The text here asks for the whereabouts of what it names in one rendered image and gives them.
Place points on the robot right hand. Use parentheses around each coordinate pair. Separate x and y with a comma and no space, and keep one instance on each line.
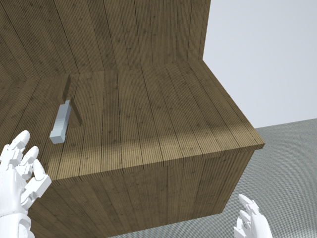
(257,225)

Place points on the robot left hand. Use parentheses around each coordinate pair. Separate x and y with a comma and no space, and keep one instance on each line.
(14,171)

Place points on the tap lever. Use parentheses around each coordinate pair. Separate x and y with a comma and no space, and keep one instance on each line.
(58,133)

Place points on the counter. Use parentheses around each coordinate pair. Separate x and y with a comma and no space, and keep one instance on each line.
(152,139)

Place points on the robot left forearm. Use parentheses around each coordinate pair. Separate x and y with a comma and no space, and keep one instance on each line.
(15,225)

